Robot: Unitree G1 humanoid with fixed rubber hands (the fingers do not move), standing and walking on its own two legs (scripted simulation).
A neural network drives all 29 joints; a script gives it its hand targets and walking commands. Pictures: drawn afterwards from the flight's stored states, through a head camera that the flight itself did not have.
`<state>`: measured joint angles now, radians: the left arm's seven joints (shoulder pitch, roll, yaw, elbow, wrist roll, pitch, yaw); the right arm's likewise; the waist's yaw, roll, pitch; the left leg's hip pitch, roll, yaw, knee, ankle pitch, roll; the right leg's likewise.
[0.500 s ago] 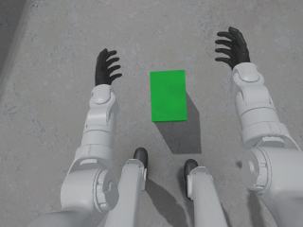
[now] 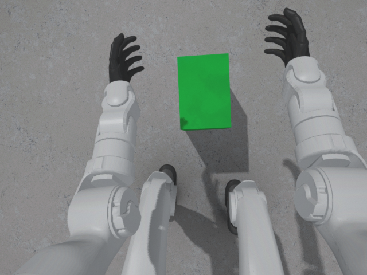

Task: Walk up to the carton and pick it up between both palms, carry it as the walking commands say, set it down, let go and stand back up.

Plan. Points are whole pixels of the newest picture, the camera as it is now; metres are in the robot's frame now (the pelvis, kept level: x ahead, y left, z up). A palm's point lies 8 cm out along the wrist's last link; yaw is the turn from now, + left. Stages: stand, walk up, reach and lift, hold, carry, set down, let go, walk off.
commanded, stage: reach and lift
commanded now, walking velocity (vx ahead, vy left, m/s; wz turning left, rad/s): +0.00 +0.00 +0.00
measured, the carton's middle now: (203, 97) +0.50 +0.02 -0.47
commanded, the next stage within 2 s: none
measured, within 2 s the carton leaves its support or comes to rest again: neither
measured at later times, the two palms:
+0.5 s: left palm (143, 90) +0.48 +0.18 -0.28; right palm (267, 77) +0.52 -0.14 -0.28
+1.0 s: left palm (151, 96) +0.48 +0.18 -0.38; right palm (254, 90) +0.51 -0.13 -0.39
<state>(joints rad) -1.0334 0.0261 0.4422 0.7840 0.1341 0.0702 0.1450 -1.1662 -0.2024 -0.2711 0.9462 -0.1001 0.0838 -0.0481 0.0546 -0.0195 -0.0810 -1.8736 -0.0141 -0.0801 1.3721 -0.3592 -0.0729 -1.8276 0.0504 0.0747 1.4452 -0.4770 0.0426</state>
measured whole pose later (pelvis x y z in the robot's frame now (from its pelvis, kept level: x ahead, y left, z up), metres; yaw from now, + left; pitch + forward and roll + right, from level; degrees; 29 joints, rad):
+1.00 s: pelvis -0.03 +0.00 -0.19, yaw +0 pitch +40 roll +3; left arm -1.41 0.21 0.30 1.17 -0.10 -0.01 0.14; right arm -1.46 -0.34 -0.03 1.16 0.07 0.04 -0.08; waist 0.07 0.03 0.32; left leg -2.28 -0.05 -0.08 2.07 -0.49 -0.11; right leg -2.24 0.09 0.09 2.17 -0.63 0.07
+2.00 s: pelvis -0.02 +0.00 -0.20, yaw -1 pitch +42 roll +3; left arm -1.38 0.07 0.54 1.01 0.16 0.13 0.07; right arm -1.38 -0.17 -0.25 1.04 -0.15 0.15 -0.06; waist 0.09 -0.01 0.22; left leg -2.30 -0.06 -0.10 2.13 -0.56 -0.14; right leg -2.28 0.11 0.08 2.22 -0.66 0.05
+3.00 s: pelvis -0.03 +0.01 -0.17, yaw -4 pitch +44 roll +3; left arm -1.22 -0.10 0.58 0.64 0.22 0.27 0.17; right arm -1.44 -0.12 -0.25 1.02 -0.18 0.24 -0.16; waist 0.09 -0.04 0.13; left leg -2.25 -0.13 -0.13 2.00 -0.52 -0.16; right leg -2.25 0.18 0.13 2.06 -0.57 0.10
